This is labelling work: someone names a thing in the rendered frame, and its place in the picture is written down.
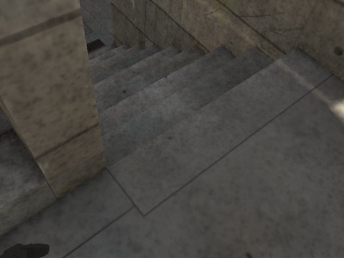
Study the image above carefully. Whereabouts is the robot left hand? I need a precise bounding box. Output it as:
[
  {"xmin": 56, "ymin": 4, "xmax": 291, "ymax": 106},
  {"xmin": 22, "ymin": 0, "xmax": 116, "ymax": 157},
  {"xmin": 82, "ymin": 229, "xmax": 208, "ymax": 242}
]
[{"xmin": 0, "ymin": 243, "xmax": 49, "ymax": 258}]

